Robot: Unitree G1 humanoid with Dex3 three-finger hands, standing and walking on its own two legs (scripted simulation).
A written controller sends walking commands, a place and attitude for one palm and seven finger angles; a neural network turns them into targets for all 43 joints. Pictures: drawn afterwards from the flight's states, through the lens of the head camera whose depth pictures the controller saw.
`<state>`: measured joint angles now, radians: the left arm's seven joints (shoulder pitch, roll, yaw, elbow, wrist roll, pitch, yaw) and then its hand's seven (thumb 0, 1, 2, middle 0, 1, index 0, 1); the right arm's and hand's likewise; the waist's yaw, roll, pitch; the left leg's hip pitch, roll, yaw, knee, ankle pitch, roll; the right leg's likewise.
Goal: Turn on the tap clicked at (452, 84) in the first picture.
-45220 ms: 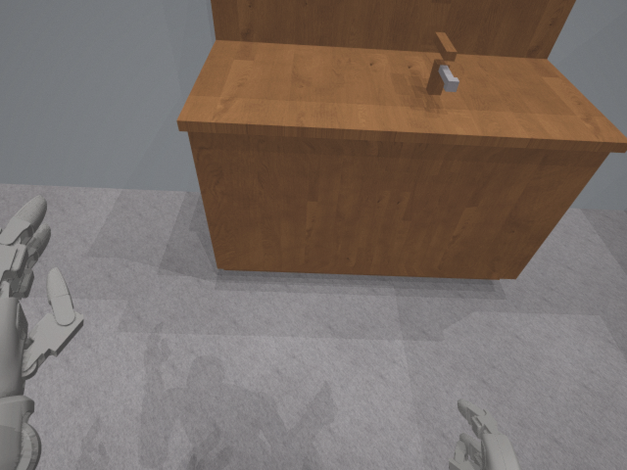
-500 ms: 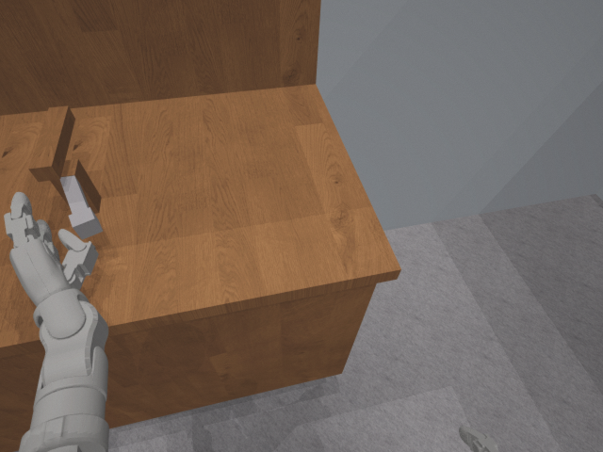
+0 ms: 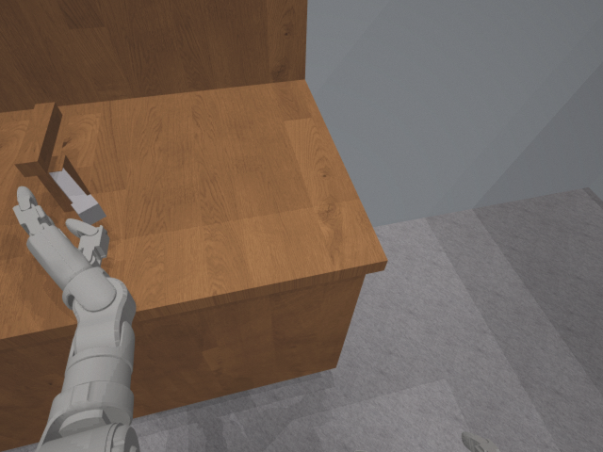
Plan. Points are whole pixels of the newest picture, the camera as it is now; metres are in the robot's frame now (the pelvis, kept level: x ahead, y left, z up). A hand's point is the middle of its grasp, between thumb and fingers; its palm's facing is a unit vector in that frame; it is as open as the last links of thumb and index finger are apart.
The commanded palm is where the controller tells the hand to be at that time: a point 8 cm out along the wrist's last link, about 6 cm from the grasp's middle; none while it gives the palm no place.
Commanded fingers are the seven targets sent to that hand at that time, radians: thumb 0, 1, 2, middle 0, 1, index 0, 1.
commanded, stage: push the lever round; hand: left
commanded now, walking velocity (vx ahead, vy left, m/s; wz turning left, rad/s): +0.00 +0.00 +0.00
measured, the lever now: (89, 210) +0.42 +0.32 +0.08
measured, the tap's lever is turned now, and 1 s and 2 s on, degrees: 31 61 68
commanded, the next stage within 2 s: lift the hand up off the lever in 1.22 s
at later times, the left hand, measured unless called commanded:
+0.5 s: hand (127, 216) +0.41 +0.26 +0.07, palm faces +0.83 -0.56 -0.07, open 7.7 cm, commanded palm +0.37 +0.27 +0.07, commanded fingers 0.00 0.90 0.90 -0.15 -0.15 -0.15 -0.15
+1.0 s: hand (137, 201) +0.44 +0.26 +0.07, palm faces +0.84 -0.54 -0.08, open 7.7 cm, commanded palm +0.39 +0.26 +0.07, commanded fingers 0.00 0.90 0.90 -0.15 -0.15 -0.15 -0.15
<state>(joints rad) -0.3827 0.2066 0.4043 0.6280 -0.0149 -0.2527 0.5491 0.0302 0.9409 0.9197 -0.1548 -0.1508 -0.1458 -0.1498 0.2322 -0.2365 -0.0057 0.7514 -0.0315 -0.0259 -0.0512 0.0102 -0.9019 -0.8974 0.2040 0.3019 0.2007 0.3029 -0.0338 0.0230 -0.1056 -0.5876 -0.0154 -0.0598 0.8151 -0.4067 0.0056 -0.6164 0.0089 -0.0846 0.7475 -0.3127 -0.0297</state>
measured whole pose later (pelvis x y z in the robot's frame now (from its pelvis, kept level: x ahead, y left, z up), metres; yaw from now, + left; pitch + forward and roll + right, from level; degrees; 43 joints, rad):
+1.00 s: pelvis +0.01 +0.00 +0.00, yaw +0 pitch +13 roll -1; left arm -0.62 0.18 0.45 0.88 0.10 -0.26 0.79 0.02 0.93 0.92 -0.16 -0.15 -0.15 -0.15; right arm 0.27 -0.22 -0.04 0.79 -0.09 0.01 0.01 0.01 -0.90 -0.90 0.20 0.30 0.20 0.30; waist -0.07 0.02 -0.14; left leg -0.63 -0.01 -0.06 0.83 -0.43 0.00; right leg -0.66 0.01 -0.09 0.76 -0.33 -0.03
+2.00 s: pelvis +0.01 -0.01 +0.01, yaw +0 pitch +11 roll -1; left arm -0.64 0.19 0.46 0.87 0.10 -0.21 0.78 0.02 0.90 0.90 -0.16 -0.15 -0.15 -0.15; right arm 0.26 -0.22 -0.03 0.78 -0.07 0.01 0.01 0.01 -0.90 -0.90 0.20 0.30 0.20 0.30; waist -0.07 0.02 -0.12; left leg -0.54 -0.01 -0.06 0.74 -0.39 0.00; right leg -0.58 0.02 -0.08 0.69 -0.30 -0.04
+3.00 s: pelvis +0.02 -0.01 +0.02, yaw +0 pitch +6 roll -1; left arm -0.56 0.14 0.40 0.63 0.05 -0.02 0.74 0.02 0.90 0.90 -0.15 -0.15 -0.15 -0.15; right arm 0.21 -0.22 -0.03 0.78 -0.05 0.02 -0.04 0.01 -0.90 -0.90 0.20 0.30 0.20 0.30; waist -0.02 0.02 -0.08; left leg -0.37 -0.01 -0.06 0.61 -0.35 0.00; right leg -0.40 0.02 -0.08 0.56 -0.27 -0.04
